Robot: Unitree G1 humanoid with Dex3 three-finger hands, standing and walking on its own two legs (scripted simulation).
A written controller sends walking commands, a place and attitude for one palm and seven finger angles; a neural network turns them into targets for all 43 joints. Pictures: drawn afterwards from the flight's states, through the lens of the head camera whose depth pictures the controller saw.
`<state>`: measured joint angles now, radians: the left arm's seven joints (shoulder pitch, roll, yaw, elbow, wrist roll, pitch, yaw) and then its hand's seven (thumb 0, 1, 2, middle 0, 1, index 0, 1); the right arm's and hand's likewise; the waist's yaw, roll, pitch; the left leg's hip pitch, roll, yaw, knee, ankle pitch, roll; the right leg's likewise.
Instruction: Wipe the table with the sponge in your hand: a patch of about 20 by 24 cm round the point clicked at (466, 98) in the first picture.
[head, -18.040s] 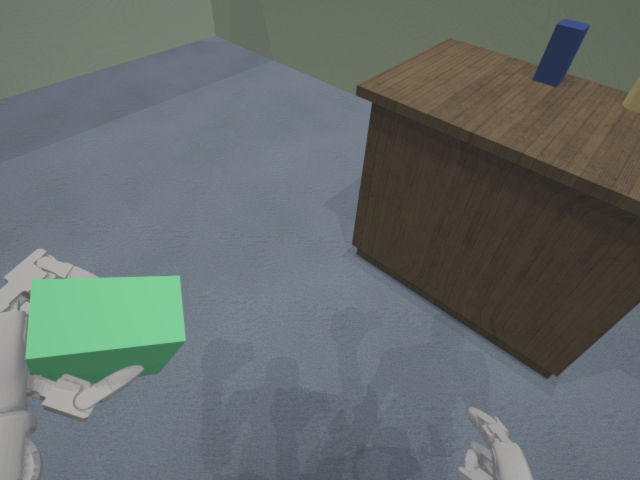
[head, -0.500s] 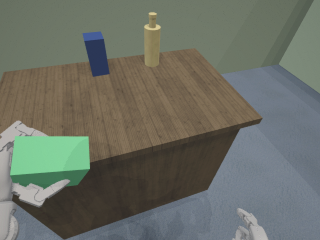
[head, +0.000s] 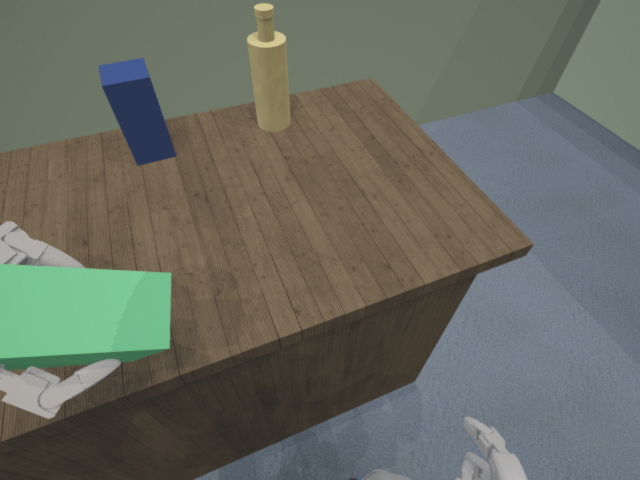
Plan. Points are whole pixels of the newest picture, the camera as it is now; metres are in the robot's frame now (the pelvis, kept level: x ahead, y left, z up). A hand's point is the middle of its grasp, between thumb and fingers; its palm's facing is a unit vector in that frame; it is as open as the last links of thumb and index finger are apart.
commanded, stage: come to a stop and stand still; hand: left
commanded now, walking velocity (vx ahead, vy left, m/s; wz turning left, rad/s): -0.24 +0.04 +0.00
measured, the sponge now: (104, 322) +0.23 +0.20 +0.16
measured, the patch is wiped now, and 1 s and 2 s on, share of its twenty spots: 0.00 0.00 0.00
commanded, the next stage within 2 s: look again from close up in 1.00 s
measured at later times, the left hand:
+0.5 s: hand (2, 295) +0.24 +0.28 +0.19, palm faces +0.46 -0.81 -0.37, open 10.6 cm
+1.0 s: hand (23, 268) +0.27 +0.28 +0.18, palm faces +0.37 -0.85 -0.38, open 10.6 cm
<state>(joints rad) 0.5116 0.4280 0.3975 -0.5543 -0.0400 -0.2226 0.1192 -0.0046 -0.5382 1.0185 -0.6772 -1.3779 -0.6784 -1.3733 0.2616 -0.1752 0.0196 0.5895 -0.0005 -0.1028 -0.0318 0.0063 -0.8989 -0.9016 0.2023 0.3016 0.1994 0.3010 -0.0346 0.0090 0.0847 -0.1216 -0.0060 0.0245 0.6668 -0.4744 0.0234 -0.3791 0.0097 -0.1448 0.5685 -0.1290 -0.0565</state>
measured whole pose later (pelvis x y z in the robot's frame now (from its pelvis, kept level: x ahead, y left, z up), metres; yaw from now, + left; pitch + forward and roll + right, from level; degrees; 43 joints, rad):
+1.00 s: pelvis +0.06 +0.04 +0.02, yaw +0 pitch -2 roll -1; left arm 0.49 0.36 0.34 -0.49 -0.04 -0.14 0.13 0.00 -0.54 1.02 -0.68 -1.38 -0.68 -1.37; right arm 0.21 -0.20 0.01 0.58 0.00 -0.10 -0.06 0.01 -0.90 -0.90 0.20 0.30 0.20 0.30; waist 0.00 -0.02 0.02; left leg -0.16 -0.01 0.04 0.44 -0.25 0.03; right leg -0.21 0.00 -0.05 0.40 -0.16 0.00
